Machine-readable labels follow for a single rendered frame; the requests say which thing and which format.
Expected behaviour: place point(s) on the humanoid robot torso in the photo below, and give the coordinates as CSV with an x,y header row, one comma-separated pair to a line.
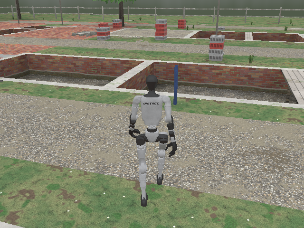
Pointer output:
x,y
151,108

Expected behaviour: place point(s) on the left robot hand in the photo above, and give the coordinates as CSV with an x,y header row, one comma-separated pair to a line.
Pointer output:
x,y
134,131

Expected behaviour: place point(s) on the left robot forearm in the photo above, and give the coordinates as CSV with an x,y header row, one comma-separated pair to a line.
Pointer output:
x,y
132,124

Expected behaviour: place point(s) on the left robot upper arm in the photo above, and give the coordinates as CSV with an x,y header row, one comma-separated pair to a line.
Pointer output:
x,y
135,106

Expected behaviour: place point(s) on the right robot hand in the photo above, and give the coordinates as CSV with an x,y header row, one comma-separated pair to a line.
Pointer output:
x,y
174,146

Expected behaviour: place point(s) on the right robot forearm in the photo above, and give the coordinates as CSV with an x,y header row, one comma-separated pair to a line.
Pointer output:
x,y
171,130

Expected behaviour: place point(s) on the robot right foot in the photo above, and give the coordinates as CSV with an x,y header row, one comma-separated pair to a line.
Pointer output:
x,y
159,180

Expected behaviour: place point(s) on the right robot upper arm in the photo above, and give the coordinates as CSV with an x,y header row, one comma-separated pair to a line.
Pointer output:
x,y
167,107

